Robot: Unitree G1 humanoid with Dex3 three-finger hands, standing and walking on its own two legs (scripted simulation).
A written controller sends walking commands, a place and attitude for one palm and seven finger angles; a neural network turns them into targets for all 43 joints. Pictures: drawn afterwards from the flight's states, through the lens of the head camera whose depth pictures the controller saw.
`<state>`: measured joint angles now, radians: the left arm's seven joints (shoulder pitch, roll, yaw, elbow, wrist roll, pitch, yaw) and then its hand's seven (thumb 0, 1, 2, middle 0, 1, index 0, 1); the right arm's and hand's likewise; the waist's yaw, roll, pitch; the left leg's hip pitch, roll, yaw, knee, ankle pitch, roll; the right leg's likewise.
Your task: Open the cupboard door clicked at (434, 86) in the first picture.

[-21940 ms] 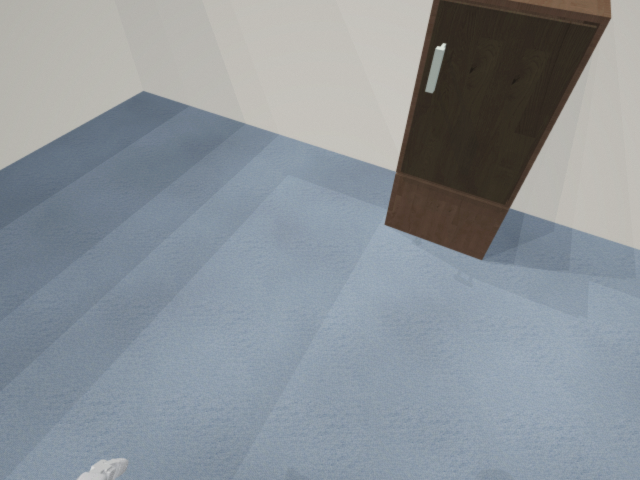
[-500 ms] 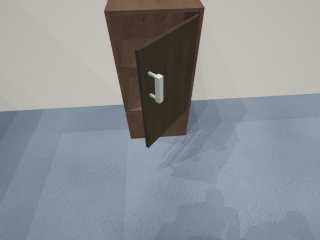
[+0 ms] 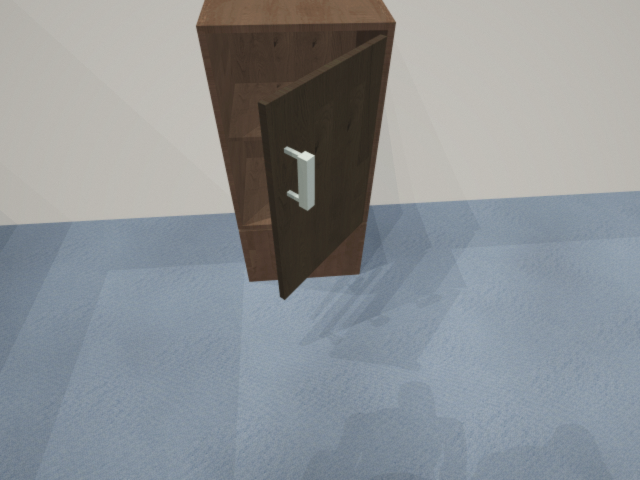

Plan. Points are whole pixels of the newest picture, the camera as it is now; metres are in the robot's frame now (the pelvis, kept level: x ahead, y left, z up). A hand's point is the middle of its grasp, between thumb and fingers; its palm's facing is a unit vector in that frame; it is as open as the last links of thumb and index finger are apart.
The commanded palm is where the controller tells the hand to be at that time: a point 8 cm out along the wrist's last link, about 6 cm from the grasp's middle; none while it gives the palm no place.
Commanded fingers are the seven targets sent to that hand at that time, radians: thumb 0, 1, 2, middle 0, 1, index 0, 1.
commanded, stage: look to check the result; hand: left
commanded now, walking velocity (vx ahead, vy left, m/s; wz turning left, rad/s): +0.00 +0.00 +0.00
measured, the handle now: (298, 178) +0.67 +0.07 -0.02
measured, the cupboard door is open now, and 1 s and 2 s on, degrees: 47 47 47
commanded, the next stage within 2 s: walk to a spot facing it in 0.48 s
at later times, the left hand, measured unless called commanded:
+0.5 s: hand out of the picture +0.00 +0.14 -0.17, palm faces +0.04 -0.98 -0.18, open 7.3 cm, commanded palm none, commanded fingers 0.00 0.90 0.90 -0.20 -0.30 -0.20 -0.30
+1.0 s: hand out of the picture +0.07 +0.16 -0.18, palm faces -0.09 -0.97 -0.24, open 7.3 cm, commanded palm none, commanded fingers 0.00 0.90 0.90 -0.20 -0.30 -0.20 -0.30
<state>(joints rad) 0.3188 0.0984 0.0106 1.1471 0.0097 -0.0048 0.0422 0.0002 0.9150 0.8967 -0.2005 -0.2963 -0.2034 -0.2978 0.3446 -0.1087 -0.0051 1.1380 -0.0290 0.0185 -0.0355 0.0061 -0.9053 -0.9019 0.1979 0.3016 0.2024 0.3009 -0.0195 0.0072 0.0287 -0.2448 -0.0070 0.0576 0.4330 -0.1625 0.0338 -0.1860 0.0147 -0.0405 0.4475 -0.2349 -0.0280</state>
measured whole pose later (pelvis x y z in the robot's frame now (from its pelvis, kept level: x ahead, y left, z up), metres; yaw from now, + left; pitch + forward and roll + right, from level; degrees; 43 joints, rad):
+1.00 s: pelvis +0.02 -0.02 -0.01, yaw -10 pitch +0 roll +2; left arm 0.24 0.17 0.09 1.06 0.02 0.05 0.01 0.00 0.91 0.90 -0.20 -0.30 -0.20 -0.30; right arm 0.22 -0.17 -0.06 1.03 -0.03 0.03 -0.05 0.01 -0.90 -0.90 0.20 0.30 0.20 0.30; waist 0.01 -0.01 0.09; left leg -0.25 0.08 0.21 0.55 -0.29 0.00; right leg -0.35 0.05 0.01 0.80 -0.44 -0.04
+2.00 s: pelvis +0.06 -0.06 +0.00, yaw -47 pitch +1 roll -1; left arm 0.20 0.28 0.11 0.91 0.03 0.06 -0.03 0.00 0.91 0.90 -0.20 -0.30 -0.20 -0.30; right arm 0.26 -0.19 -0.02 0.89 -0.04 0.02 -0.04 0.01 -0.90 -0.90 0.20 0.30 0.21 0.30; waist 0.02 -0.01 0.08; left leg -0.18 0.10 0.11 0.47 -0.30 -0.03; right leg -0.51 -0.03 -0.01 1.00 -0.39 0.05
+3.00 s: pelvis +0.21 -0.43 -0.01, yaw -74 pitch +1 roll +2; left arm 0.12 0.19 0.07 0.97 0.03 -0.01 -0.04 0.00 0.92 0.90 -0.19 -0.30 -0.20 -0.30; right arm 0.46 -0.18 -0.03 1.09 -0.04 -0.04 -0.01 0.01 -0.92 -0.90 0.20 0.30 0.20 0.30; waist -0.05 0.00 0.05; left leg -0.01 0.09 0.25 0.40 -0.38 -0.07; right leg -0.49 -0.09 -0.11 0.67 -0.19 -0.04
